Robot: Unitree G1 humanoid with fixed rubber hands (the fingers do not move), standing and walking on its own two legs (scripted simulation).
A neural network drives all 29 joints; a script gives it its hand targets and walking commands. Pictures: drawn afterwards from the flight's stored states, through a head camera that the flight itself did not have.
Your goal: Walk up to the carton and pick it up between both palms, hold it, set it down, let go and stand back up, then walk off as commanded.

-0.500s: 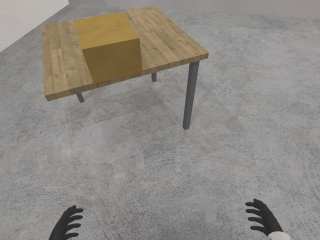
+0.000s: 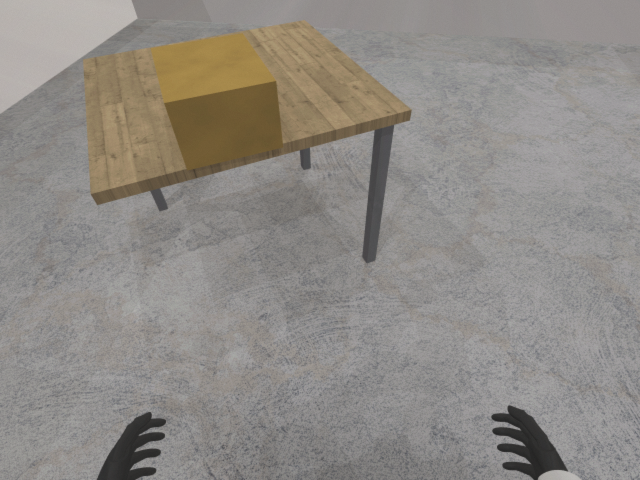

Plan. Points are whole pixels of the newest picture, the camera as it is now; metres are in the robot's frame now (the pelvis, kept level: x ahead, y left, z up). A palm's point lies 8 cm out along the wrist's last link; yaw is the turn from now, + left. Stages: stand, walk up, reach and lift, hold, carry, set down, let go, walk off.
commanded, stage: stand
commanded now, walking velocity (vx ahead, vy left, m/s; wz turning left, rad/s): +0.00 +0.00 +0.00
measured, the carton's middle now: (216, 97) +0.96 +0.26 +0.01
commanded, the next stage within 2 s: walk up in 0.10 s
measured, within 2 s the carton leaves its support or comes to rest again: neither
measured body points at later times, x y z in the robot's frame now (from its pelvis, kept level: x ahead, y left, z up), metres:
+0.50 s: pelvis +0.01 +0.02 +0.00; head +0.01 +0.03 +0.45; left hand +0.08 +0.32 -0.09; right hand +0.16 -0.26 -0.08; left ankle +0.07 +0.16 -0.68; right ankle +0.02 -0.12 -0.72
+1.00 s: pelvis +0.11 +0.07 +0.01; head +0.09 +0.10 +0.46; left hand +0.13 +0.41 -0.09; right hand +0.24 -0.22 -0.06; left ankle +0.11 +0.19 -0.72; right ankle +0.21 -0.07 -0.66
